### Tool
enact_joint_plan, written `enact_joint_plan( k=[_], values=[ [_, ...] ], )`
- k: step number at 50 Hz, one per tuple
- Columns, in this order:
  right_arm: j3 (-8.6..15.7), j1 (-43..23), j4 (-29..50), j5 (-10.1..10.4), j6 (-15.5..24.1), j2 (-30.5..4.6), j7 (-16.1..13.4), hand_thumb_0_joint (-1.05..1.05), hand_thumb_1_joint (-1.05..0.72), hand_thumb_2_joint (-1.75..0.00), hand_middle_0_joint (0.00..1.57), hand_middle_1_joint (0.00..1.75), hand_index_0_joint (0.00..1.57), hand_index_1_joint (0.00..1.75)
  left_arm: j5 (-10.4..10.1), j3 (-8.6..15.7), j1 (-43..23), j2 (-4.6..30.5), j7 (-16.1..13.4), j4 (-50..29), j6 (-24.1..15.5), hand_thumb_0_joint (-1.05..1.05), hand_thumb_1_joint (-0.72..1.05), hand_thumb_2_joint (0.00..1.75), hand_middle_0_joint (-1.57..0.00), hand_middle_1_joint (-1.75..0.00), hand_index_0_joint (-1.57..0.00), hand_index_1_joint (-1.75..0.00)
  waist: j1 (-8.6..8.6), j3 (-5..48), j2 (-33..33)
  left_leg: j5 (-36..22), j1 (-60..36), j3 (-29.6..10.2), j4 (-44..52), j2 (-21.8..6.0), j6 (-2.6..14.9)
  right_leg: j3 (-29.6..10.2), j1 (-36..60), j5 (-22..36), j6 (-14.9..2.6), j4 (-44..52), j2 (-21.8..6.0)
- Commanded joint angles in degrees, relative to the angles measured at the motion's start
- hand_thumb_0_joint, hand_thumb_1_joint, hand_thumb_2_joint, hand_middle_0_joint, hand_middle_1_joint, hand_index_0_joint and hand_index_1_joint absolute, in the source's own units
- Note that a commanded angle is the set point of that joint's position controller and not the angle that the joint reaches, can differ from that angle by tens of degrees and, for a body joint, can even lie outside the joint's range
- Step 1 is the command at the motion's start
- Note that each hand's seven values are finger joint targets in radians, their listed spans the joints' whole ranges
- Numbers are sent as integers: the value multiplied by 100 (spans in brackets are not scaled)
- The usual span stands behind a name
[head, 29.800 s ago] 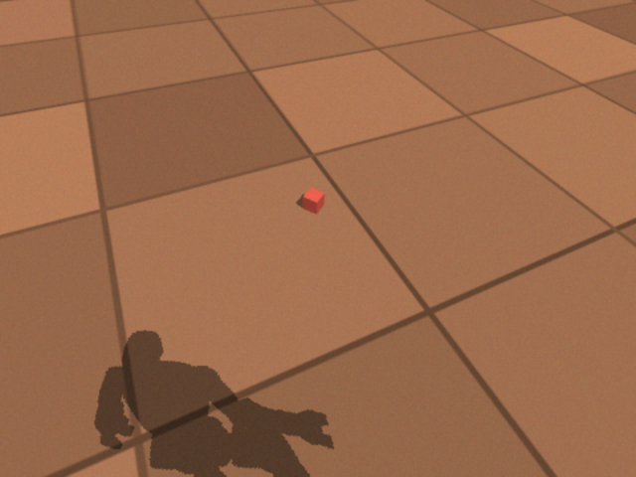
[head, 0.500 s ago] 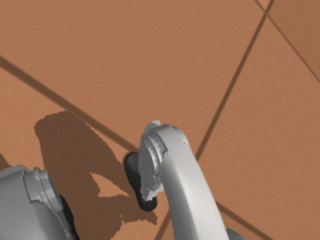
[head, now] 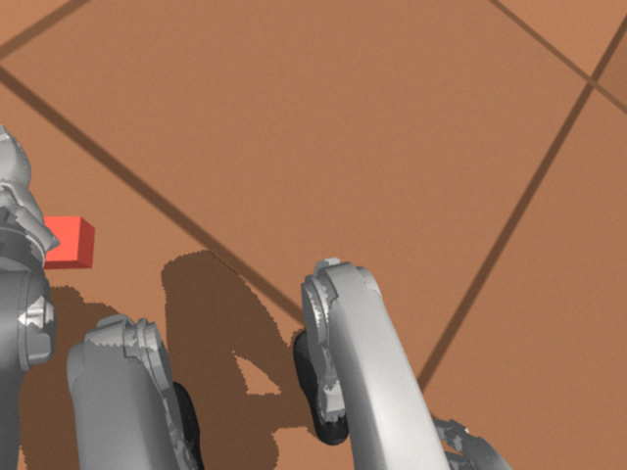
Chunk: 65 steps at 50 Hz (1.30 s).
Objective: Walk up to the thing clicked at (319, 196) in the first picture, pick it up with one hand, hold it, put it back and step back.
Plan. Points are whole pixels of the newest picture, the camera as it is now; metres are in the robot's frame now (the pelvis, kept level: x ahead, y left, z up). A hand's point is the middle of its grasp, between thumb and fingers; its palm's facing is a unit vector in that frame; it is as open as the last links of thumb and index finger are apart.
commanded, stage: home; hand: left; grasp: from above
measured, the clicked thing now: (62, 243) +0.49 +0.27 -0.32
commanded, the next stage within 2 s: none
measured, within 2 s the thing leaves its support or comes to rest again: neither
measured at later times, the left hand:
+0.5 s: hand out of the picture +0.37 +0.29 -0.10, palm faces -0.38 -0.28 -0.89, open 9.9 cm
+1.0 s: hand out of the picture +0.26 +0.22 +0.13, palm faces -0.11 -0.87 -0.48, open 7.4 cm
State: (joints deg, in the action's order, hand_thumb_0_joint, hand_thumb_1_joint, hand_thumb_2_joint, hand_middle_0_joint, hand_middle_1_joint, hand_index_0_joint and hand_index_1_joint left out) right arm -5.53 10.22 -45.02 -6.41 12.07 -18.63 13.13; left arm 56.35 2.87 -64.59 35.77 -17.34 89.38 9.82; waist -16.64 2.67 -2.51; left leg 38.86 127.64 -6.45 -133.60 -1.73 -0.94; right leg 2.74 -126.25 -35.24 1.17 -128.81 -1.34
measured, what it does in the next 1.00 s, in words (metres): rises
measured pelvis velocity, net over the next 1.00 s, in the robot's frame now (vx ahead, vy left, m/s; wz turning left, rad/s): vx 0.03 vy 0.00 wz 0.07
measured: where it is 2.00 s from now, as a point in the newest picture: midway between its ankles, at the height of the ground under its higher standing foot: (259, 436)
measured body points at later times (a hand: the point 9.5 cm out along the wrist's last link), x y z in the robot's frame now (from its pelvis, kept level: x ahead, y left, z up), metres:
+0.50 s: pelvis +0.00 +0.01 +0.03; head +0.20 +0.06 +0.44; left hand +0.38 +0.30 -0.05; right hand +0.15 -0.27 -0.08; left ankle +0.08 +0.13 -0.32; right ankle +0.11 -0.13 -0.32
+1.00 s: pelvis +0.03 +0.00 +0.22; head +0.16 +0.03 +0.65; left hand +0.26 +0.27 +0.16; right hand +0.25 -0.22 +0.13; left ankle +0.08 +0.13 -0.32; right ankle +0.11 -0.13 -0.32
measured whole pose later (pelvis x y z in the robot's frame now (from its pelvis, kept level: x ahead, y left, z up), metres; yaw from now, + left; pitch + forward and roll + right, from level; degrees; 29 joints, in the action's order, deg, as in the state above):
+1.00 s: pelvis +0.03 +0.00 +0.22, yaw +4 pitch +26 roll -3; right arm 0.6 5.9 -31.2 2.6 5.4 -12.4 -2.1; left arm 12.6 0.3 8.9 19.0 -3.1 6.9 11.7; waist -2.4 11.3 -1.8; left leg 35.6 84.2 -3.4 -93.3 -2.0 -0.6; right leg 3.0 -82.7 -33.5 1.0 -90.0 -2.3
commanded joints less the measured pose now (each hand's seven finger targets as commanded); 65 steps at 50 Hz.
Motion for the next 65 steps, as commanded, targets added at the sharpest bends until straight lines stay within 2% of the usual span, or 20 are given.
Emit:
enact_joint_plan(
  k=[1, 4, 9, 13, 14, 15, 18, 19, 22, 24, 26, 29, 30, 31, 32, 37, 41, 50, 58, 65],
  values=[
    [364, 1185, 181, 31, -122, -1169, -205, 0, -91, -90, 20, 30, 20, 30, 272, 151, -984, 1565, -117, -733, -492, 0, -54, 100, -7, -100, -7, -100, 280, 3782, -754, -866, -1788, 673, 1284, 240, 253, 292, 2768, 571, -259, 1346, 291],
    [462, 1260, 240, -18, -274, -1296, -303, 0, -89, -90, 20, 30, 20, 30, 437, 210, -391, 1546, 20, -924, -949, 0, -45, 94, -15, -92, -15, -91, 266, 3280, -291, -862, -1386, 682, 1054, 245, 288, 366, 2668, 550, -252, 1348, 251],
    [900, 1174, 328, 7, -468, -1280, -444, 0, -89, -90, 20, 30, 20, 30, 439, 469, 267, 1696, 48, -3202, -1784, 0, -5, 94, -25, -63, -22, -65, 772, 4590, -1231, -1210, -2451, 705, 1127, 206, 163, 301, 2853, 875, -302, 1245, 183],
    [1388, 1103, 567, 75, -617, -1305, -555, 0, -89, -90, 20, 30, 20, 30, 340, 665, 964, 1619, -18, -4849, -2054, 0, 24, 99, -25, -58, -23, -60, 962, 5194, -1366, -1268, -3178, 662, 1409, 188, 122, 335, 2677, 930, -374, 1360, 119],
    [1465, 1126, 515, 79, -637, -1304, -577, 0, -89, -90, 20, 30, 20, 30, 329, 593, 1230, 1468, -6, -4642, -2035, 0, 25, 98, -24, -57, -23, -59, 905, 4933, -1198, -1147, -3178, 631, 1447, 182, 129, 354, 2512, 802, -386, 1411, 120],
    [1509, 1052, 636, 112, -662, -1241, -599, 0, -89, -90, 20, 30, 20, 30, 226, 572, 1132, 1404, -6, -5387, -2077, 0, 32, 96, -24, -53, -22, -54, 1001, 5120, -1381, -1084, -3309, 631, 1560, 193, 129, 332, 2469, 736, -400, 1465, 107],
    [1616, 1023, 528, 210, -721, -1196, -709, 0, -89, -90, 20, 30, 20, 30, -1, 501, 1762, 1087, 54, -5231, -1945, 0, 35, 94, -23, -51, -22, -52, 995, 4719, -1243, -640, -3559, 362, 2002, 172, 149, 385, 2031, 440, -375, 1546, 95],
    [1595, 900, 700, 267, -733, -1087, -720, 0, -89, -90, 20, 30, 20, 30, -108, 238, 1729, 799, 133, -5916, -1937, 0, 43, 97, -23, -51, -22, -52, 1097, 5025, -1549, -646, -3791, 331, 2252, 152, 136, 369, 2196, 553, -356, 1577, 101],
    [1575, 676, 847, 433, -767, -1057, -822, 0, -89, -90, 20, 30, 20, 30, -488, 129, 2506, 575, 373, -5941, -1681, 0, 49, 96, -23, -48, -22, -49, 1141, 4479, -1119, -143, -3728, 136, 2801, 150, 210, 367, 2377, 325, -293, 1948, 131],
    [1509, 464, 922, 525, -786, -1063, -870, 0, -89, -90, 20, 30, 20, 30, -837, -5, 2957, 393, 624, -5904, -1542, 0, 56, 98, -23, -47, -22, -48, 1143, 3960, -874, 141, -3683, -55, 3166, 144, 241, 382, 2395, 207, -253, 2126, 154],
    [1447, 268, 1069, 597, -780, -991, -936, 0, -89, -90, 20, 30, 20, 30, -1240, -259, 3400, 67, 872, -6391, -1416, 0, 65, 98, -23, -45, -22, -46, 1207, 3949, -861, 75, -3906, -23, 3404, 140, 245, 355, 2728, 271, -243, 2382, 156],
    [1347, 22, 1216, 675, -789, -881, -1016, 0, -90, -90, 20, 30, 20, 30, -1870, -168, 4069, 7, 1109, -6725, -1190, 0, 80, 98, -22, -38, -22, -39, 1232, 3651, -318, -12, -3992, 103, 3634, 128, 290, 285, 3330, 317, -214, 2872, 172],
    [1292, -120, 1352, 714, -761, -832, -1044, 0, -90, -90, 20, 30, 20, 30, -2061, -368, 3943, -234, 1212, -7185, -1174, 0, 84, 97, -22, -38, -22, -38, 1195, 3714, -459, -144, -4191, 74, 3747, 119, 282, 275, 3363, 436, -221, 2923, 156],
    [1274, -160, 1297, 734, -758, -826, -1078, 0, -90, -90, 20, 30, 20, 30, -2176, -83, 4342, -17, 1235, -6925, -1082, 0, 86, 95, -21, -35, -21, -35, 1293, 3486, -376, -172, -4240, 100, 3828, 96, 272, 238, 3441, 398, -222, 3020, 164],
    [1244, -253, 1422, 773, -729, -754, -1105, 0, -90, -90, 20, 30, 20, 30, -2355, -257, 4383, -300, 1297, -7416, -1057, 0, 89, 94, -21, -33, -21, -33, 1273, 3569, -465, -339, -4356, 170, 3874, 111, 275, 198, 3561, 536, -237, 3151, 162],
    [1140, -471, 1738, 850, -619, -568, -1259, 0, -90, -90, 20, 30, 20, 30, -2897, 198, 5145, -230, 1254, -8200, -816, 0, 90, 90, -20, -30, -20, -30, 1437, 3732, -501, -627, -4957, 305, 4370, 137, 272, 64, 4396, 710, -254, 3744, 123],
    [1087, -539, 1974, 881, -533, -459, -1405, 0, -90, -90, 20, 30, 20, 30, -3492, 215, 5922, -528, 1260, -8677, -539, 0, 90, 90, -20, -30, -20, -30, 1384, 3460, -330, -199, -5306, 241, 4983, 140, 283, 23, 5010, 362, -213, 4377, 112],
    [929, -260, 2171, 918, -308, -248, -1757, 0, -90, -90, 20, 30, 20, 30, -4893, 173, 7295, -992, 1263, -9692, 202, 0, 90, 90, -20, -30, -20, -30, 1277, 3044, -144, -768, -6678, 259, 6129, 134, 237, -72, 6574, 767, -185, 5819, 155],
    [719, 145, 2209, 909, -51, -119, -2116, 0, -90, -90, 20, 30, 20, 30, -5596, 226, 8284, -1449, 1208, -10023, 796, 0, 90, 90, -20, -30, -20, -30, 1304, 2226, -262, -1368, -7911, 241, 7317, 118, 186, -21, 7739, 1237, -164, 7021, 175],
    [585, 381, 2325, 843, 161, -54, -2390, 0, -90, -90, 20, 30, 20, 30, -5980, 235, 9031, -1744, 1253, -10572, 1338, 0, 90, 90, -20, -30, -20, -30, 1365, 1530, -251, -1927, -8798, 250, 8207, 100, 143, 138, 8703, 1717, -139, 7891, 223]
  ],
)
